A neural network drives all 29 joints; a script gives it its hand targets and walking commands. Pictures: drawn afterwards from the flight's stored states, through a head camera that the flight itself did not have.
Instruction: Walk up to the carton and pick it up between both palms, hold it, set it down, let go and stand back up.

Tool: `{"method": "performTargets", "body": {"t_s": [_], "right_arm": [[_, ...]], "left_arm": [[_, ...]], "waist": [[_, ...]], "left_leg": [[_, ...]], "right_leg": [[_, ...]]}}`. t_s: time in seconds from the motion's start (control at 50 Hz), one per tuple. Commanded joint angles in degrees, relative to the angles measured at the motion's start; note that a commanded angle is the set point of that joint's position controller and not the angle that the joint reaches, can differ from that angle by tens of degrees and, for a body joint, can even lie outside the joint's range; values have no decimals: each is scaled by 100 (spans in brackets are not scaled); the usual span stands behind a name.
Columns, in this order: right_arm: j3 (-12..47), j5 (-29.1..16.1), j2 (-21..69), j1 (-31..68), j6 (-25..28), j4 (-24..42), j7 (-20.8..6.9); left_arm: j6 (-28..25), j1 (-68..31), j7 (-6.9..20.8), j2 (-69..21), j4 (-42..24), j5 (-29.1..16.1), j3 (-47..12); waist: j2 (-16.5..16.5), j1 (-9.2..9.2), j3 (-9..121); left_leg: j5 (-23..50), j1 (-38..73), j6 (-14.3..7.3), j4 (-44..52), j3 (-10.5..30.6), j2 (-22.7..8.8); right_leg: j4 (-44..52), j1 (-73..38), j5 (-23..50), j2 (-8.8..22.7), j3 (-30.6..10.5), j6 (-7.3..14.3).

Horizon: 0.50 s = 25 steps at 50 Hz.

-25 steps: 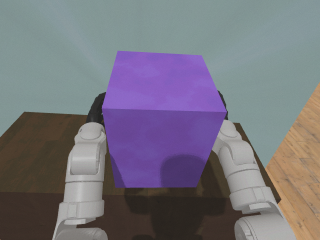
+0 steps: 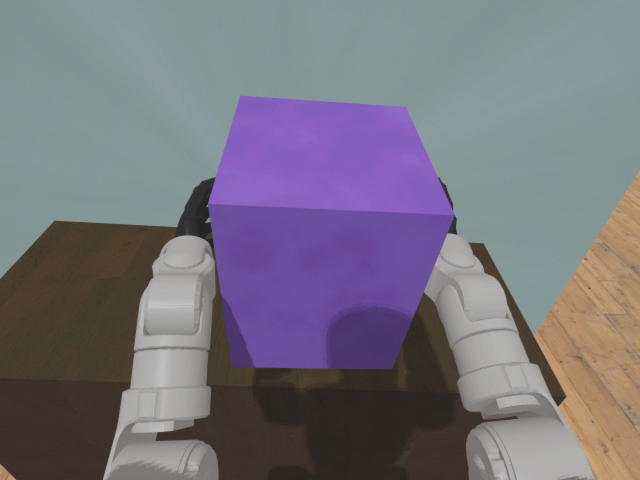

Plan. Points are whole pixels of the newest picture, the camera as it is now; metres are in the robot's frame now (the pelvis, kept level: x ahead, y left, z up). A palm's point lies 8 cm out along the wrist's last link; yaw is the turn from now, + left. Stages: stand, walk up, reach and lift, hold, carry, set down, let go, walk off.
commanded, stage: hold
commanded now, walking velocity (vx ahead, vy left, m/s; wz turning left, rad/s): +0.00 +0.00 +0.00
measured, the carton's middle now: (318, 237) +0.37 +0.01 +0.19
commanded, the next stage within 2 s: set down in 1.14 s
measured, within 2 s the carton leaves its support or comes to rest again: neither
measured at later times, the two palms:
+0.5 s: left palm (193, 242) +0.35 +0.15 +0.19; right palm (438, 238) +0.36 -0.14 +0.20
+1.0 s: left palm (193, 244) +0.35 +0.15 +0.19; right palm (439, 237) +0.36 -0.14 +0.20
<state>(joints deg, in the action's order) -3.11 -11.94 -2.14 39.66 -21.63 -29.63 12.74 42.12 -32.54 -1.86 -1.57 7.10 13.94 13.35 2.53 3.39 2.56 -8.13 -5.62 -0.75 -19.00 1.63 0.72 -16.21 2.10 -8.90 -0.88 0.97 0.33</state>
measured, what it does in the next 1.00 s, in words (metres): stands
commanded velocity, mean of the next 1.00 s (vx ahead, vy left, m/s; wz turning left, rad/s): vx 0.00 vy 0.00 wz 0.00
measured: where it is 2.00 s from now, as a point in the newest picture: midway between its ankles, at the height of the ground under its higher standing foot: outside the picture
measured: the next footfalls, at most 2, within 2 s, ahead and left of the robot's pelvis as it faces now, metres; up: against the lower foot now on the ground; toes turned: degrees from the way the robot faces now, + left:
none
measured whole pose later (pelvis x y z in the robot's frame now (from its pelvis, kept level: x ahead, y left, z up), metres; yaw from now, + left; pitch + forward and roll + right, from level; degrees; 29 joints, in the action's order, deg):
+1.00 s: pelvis +0.00 +0.00 +0.00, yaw +0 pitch -6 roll -1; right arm -2.0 -13.4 -2.4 38.3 -22.2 -27.5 13.3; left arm 42.9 -30.6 -2.0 -1.7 4.4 14.0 12.6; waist 2.6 3.8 2.6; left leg -8.8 -5.2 -0.7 -19.9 1.8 0.7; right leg -16.5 1.5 -9.3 -1.0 1.0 0.3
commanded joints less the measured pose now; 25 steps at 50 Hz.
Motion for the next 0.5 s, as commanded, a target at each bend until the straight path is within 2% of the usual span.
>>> {"method": "performTargets", "body": {"t_s": [0.0, 0.18, 0.36, 0.48], "right_arm": [[2744, -645, 3666, 4647, 322, 1922, -562], [2843, -752, 3556, 4452, 241, 2152, -535], [2686, -635, 3569, 4606, 201, 1964, -600], [2609, -568, 3627, 4713, 233, 1827, -623]], "left_arm": [[-593, -4827, 769, -3384, -1293, -1079, -3109], [-526, -4693, 745, -3330, -1620, -1097, -3274], [-483, -4800, 743, -3338, -1355, -1067, -3147], [-513, -4879, 759, -3361, -1164, -1048, -3036]], "waist": [[-391, 84, 2605], [-496, 104, 2451], [-412, 61, 2281], [-349, 46, 2344]], "left_leg": [[1572, 1409, 130, -99, -18, 97], [1681, 1414, 180, -133, 6, 79], [1199, 1279, 101, 21, -25, 53], [1087, 1257, 59, 54, -40, 61]], "right_leg": [[72, -283, 1371, -177, 132, -355], [59, -220, 1373, -194, 149, -330], [153, -57, 814, -165, 144, -295], [168, -80, 770, -151, 131, -299]]}}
